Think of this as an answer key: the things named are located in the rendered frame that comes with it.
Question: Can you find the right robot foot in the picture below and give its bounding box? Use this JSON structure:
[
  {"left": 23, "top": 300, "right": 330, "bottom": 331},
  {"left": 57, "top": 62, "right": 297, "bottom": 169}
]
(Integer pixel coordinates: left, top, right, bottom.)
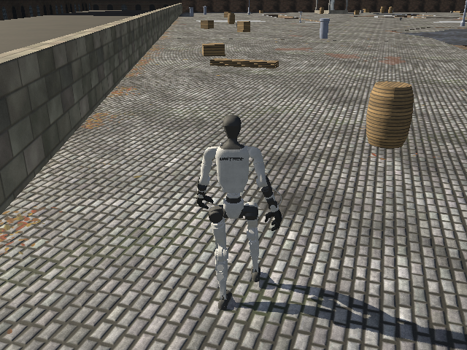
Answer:
[{"left": 251, "top": 266, "right": 260, "bottom": 282}]

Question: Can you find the left robot hand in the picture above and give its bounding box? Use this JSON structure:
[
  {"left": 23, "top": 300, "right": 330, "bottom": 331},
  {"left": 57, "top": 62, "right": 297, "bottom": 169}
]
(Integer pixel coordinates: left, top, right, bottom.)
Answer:
[{"left": 196, "top": 195, "right": 214, "bottom": 209}]

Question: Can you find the robot left forearm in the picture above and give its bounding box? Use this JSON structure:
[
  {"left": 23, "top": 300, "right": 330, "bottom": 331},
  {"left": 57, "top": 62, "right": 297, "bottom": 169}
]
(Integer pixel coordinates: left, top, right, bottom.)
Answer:
[{"left": 196, "top": 175, "right": 207, "bottom": 198}]

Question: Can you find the robot head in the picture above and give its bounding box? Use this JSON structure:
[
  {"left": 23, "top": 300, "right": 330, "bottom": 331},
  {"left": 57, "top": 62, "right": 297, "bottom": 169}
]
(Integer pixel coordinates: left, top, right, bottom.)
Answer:
[{"left": 220, "top": 114, "right": 244, "bottom": 149}]

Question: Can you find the right robot hand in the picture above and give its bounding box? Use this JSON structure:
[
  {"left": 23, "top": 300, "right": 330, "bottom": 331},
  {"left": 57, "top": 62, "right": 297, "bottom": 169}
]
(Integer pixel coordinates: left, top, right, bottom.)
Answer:
[{"left": 265, "top": 210, "right": 282, "bottom": 231}]

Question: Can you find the left robot upper arm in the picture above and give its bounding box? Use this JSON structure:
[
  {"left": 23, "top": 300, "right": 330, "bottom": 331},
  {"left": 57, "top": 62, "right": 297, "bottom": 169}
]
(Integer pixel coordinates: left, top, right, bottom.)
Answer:
[{"left": 199, "top": 147, "right": 217, "bottom": 186}]

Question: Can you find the right robot upper arm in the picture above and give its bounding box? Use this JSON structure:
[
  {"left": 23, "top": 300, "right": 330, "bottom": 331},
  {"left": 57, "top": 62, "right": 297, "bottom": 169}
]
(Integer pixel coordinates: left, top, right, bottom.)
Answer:
[{"left": 247, "top": 146, "right": 268, "bottom": 187}]

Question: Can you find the robot right forearm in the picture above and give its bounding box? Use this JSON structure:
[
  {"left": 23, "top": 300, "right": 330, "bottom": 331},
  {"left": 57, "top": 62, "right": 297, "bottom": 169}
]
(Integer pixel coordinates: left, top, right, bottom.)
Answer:
[{"left": 261, "top": 176, "right": 279, "bottom": 212}]

